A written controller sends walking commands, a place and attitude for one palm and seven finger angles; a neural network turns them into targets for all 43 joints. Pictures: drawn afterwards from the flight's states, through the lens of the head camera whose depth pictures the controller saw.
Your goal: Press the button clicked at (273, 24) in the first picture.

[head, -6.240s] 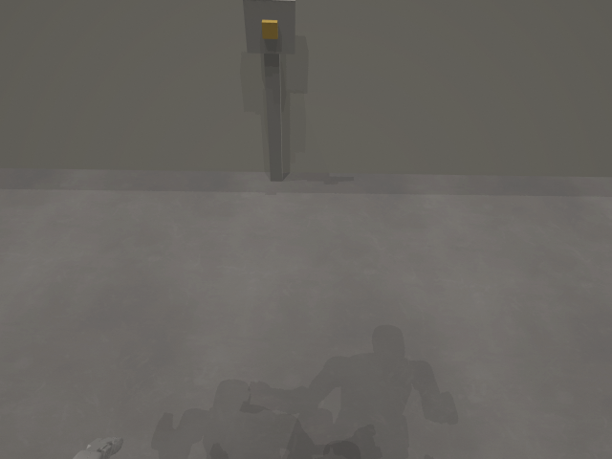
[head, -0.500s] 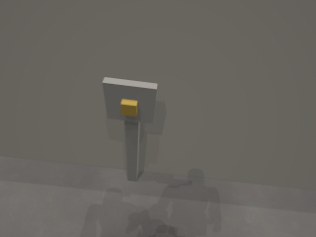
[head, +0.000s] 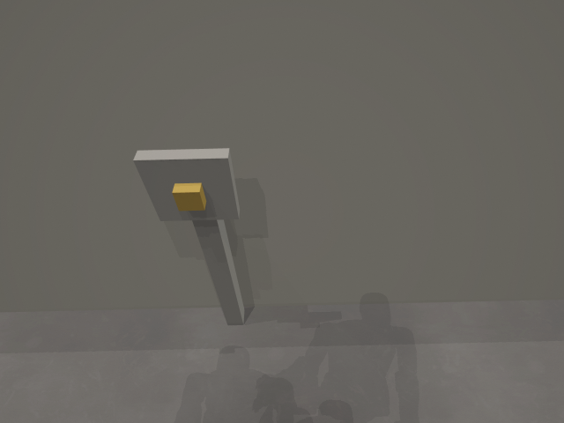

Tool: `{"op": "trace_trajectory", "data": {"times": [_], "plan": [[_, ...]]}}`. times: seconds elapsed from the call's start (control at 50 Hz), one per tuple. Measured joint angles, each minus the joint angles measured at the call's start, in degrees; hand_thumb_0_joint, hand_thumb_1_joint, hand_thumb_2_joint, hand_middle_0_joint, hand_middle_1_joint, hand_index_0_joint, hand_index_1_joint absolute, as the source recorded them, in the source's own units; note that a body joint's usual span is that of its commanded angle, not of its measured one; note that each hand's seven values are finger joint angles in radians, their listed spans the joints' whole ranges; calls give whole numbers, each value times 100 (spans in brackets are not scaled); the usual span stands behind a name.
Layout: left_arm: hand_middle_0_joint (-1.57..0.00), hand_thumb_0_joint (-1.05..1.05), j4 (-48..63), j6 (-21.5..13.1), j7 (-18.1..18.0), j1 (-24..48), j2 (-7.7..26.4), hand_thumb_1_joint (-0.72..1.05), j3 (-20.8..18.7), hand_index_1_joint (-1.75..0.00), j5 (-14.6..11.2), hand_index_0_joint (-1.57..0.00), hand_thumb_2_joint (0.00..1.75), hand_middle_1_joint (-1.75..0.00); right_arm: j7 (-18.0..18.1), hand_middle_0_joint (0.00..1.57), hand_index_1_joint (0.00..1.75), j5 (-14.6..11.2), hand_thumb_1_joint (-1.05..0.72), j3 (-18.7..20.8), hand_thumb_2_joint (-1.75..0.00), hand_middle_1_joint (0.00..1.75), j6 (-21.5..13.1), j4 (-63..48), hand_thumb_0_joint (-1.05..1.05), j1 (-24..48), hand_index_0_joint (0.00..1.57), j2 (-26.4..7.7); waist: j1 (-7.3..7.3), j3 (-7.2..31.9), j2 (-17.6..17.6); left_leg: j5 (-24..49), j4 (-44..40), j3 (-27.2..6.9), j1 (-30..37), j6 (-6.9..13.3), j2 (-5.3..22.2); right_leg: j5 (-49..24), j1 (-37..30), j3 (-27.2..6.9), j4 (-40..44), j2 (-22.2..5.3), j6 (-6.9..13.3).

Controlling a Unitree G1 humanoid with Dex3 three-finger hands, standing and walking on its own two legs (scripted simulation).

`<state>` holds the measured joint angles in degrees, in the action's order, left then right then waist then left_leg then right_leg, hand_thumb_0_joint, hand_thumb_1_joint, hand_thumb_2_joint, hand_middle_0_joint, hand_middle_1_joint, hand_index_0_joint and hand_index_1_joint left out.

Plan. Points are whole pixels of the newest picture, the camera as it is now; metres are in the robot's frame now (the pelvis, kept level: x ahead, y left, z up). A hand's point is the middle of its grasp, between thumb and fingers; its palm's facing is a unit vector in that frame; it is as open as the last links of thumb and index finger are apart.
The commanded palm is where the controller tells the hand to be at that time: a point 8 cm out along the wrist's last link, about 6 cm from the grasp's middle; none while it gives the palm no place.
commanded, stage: come to a stop and stand still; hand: left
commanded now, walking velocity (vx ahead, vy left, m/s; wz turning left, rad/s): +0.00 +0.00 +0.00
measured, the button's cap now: (190, 196) +0.55 +0.20 -0.03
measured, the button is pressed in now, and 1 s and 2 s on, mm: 0 0 0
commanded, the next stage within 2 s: look again from close up in 0.46 s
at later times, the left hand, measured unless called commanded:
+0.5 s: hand out of the picture -0.03 +0.12 -0.17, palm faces +0.08 -0.98 -0.16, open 7.3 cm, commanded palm none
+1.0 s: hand out of the picture +0.06 +0.26 -0.17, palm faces +0.04 -0.96 -0.27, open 7.4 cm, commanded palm none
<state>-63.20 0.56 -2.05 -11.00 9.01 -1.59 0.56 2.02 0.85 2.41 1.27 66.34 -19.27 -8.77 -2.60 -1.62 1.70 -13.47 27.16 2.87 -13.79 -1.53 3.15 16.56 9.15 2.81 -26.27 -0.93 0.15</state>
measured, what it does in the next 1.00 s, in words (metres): stands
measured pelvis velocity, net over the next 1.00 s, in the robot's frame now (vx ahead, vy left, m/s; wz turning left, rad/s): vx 0.00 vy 0.05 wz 0.01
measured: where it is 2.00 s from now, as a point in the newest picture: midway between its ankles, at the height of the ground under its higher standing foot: outside the picture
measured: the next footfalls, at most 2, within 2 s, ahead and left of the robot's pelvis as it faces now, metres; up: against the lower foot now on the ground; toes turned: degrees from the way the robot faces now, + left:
left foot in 1.76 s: +0.11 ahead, +0.09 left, +0.00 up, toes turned +7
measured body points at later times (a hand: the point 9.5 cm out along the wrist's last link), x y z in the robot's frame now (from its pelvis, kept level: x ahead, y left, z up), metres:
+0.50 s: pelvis +0.01 -0.03 +0.00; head +0.03 -0.03 +0.45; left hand -0.03 +0.17 -0.16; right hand +0.01 -0.25 -0.16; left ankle +0.02 +0.14 -0.74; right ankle -0.02 -0.11 -0.74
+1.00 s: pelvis +0.00 +0.05 +0.00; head -0.01 +0.06 +0.45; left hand +0.06 +0.31 -0.15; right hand +0.08 -0.20 -0.13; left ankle +0.01 +0.13 -0.74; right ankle -0.02 -0.11 -0.74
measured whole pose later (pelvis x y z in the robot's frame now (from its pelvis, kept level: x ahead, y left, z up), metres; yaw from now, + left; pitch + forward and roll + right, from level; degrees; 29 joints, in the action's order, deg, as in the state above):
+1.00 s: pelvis +0.00 +0.05 +0.00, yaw +1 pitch -2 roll -1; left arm -57.7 0.0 -1.8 -12.6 15.5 -1.1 1.1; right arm 1.1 1.3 0.9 -0.9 57.7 -10.8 -11.9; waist 0.8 -0.3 -1.1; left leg -15.6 31.2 3.0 -13.8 2.9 -0.5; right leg 16.8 8.4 2.4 -27.3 -3.3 -2.5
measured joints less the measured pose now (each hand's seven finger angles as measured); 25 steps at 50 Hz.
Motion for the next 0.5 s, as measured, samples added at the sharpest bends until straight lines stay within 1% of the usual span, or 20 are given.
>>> {"op": "trace_trajectory", "data": {"times": [0.06, 0.12, 0.16, 0.2, 0.34, 0.5], "plan": [[-20, 0, 1, -77, -13, -66, -55, 94, 56, -30, -11, -20, 90, -30, -29, 20, 30, 46, -90, -41, -90, 30, 42, 55, 1, -72, 20, -11, 1, 158, 141, -202, 33, -91, 45, 8, 84, -24, -99, 83, 89, 107, 148], [-20, 0, 8, -127, -46, -115, -84, 95, 81, -30, -38, -20, 90, -30, -23, 20, 30, 50, -90, -82, -90, 30, 3, 65, 1, -49, 20, 20, 23, 165, 206, 65, -30, -142, 133, -11, 189, -17, -162, 163, 102, 238, 233], [-20, 0, -19, -124, -66, -143, -65, 95, 73, -30, -60, -20, 90, -30, -8, 20, 30, 43, -91, -107, -90, 30, -28, 89, 0, 0, 20, 74, 41, 134, 150, 145, -90, -176, 201, -192, 218, 27, -191, 193, 54, 263, 271], [-20, 0, -44, -106, -68, -200, -47, 96, 66, -30, -61, -20, 90, -30, -6, 20, 30, 37, -91, -124, -90, 30, -43, 92, 0, 46, 20, 117, 75, 119, 89, 136, -149, -188, 249, -285, 238, 40, -221, 207, 67, 283, 300], [-20, 0, -171, -76, -24, -491, -162, 94, 104, -30, -52, -20, 90, -30, 20, 20, 30, 19, -90, -128, -90, 30, -28, 35, 0, 257, 20, 106, 199, -31, 31, 146, -209, -213, 276, -306, 316, -25, -285, 229, 210, 370, 350], [-20, 0, -335, -76, -7, -792, -341, 92, 145, -30, -42, -20, 90, -30, 61, 20, 30, -5, -91, -121, -90, 30, -57, 8, 0, 410, 20, 47, 315, -113, -89, 130, -280, -172, 328, -302, 279, -41, -344, 194, 315, 333, 302]]}}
